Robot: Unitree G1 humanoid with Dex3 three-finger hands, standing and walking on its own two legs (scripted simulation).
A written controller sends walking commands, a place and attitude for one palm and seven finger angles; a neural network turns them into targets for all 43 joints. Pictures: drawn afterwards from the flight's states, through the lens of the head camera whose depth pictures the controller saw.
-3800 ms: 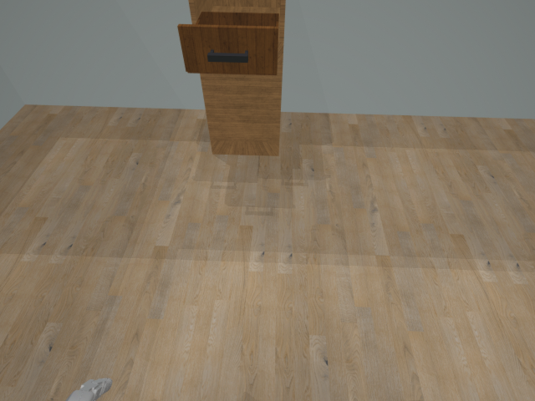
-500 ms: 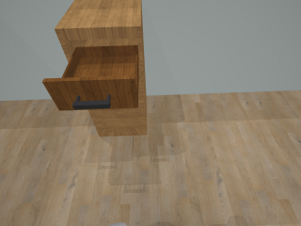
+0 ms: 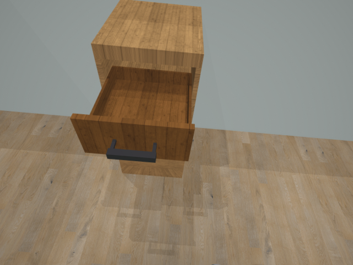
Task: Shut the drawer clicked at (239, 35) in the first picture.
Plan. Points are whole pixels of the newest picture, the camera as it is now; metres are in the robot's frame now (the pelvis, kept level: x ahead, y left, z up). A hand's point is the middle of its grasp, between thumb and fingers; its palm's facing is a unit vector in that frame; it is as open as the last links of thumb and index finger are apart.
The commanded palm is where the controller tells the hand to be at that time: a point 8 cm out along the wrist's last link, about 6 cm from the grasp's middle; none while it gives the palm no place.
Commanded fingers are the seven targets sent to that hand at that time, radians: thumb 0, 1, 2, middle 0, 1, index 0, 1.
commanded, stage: take the last steps up to it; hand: left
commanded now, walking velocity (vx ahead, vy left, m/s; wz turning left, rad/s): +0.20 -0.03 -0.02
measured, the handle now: (133, 149) +0.42 +0.16 -0.04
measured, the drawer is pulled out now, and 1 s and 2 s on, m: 0.30 0.30 0.30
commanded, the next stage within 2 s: come to a stop and stand still in 0.18 s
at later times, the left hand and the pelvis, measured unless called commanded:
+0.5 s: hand (134, 243) +0.20 +0.12 -0.16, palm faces +0.04 -0.97 -0.24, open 7.2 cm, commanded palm none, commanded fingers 0.00 0.90 0.90 -0.20 -0.30 -0.20 -0.30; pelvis +0.10 -0.05 -0.01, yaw +0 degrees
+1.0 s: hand out of the picture +0.04 +0.21 -0.18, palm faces +0.09 -0.98 -0.18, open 7.4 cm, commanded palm none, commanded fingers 0.00 0.90 0.90 -0.20 -0.30 -0.20 -0.30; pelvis +0.05 +0.01 +0.01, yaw +0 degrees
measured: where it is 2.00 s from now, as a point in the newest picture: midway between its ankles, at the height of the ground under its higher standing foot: outside the picture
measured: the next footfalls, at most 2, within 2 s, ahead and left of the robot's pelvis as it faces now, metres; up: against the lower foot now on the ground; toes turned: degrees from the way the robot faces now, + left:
right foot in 0.34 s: +0.19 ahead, -0.14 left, +0.00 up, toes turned -8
left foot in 0.82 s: +0.08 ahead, +0.12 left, +0.00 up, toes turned +2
